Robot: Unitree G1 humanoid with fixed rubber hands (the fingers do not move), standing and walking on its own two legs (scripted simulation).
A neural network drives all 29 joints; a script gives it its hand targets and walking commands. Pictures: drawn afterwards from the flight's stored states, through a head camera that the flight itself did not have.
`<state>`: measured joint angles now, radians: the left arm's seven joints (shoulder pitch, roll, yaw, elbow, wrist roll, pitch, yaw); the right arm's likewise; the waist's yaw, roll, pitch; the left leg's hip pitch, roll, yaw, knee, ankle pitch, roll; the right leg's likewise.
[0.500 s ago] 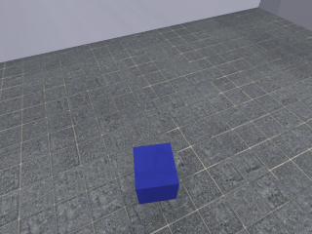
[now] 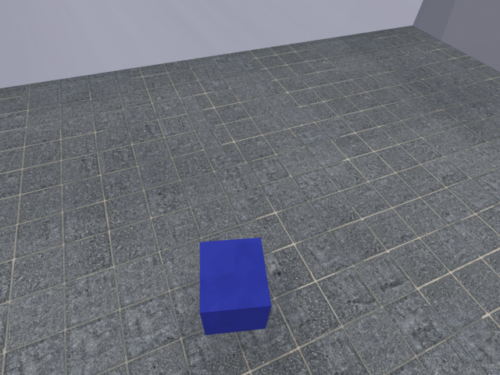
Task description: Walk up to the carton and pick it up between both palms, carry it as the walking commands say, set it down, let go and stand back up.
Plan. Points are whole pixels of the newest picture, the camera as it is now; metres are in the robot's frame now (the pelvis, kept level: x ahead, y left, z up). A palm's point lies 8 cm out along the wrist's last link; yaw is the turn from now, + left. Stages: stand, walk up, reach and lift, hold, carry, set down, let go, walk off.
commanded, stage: walk up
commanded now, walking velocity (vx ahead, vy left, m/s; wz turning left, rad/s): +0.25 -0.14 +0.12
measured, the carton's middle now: (233, 286) +0.53 +0.02 -0.66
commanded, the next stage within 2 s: stand in 1.76 s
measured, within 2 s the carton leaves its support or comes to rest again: neither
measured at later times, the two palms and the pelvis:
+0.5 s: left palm out of the picture +0.03 +0.21 -0.12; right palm (369, 318) +0.24 -0.25 -0.15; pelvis +0.11 -0.03 +0.00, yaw +2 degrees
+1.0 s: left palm out of the picture +0.16 +0.28 -0.15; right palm (373, 343) +0.19 -0.24 -0.13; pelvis +0.10 +0.02 -0.01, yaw +1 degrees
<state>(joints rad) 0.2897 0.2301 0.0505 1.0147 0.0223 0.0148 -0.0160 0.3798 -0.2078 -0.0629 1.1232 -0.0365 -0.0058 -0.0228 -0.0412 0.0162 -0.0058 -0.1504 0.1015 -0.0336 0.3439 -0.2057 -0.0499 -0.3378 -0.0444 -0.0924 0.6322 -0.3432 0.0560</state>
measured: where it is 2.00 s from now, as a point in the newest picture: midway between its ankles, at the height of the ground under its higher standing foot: outside the picture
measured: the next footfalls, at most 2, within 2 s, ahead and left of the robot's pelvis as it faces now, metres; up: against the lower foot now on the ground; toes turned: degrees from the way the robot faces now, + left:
right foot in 0.06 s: +0.08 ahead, -0.15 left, +0.00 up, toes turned -6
left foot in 0.60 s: +0.20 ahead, +0.11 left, +0.00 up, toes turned +6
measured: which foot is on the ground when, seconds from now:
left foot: down 0.00-0.06, up 0.08-0.58, down 0.60-1.00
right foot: up 0.00-0.04, down 0.06-0.60, up 0.62-1.00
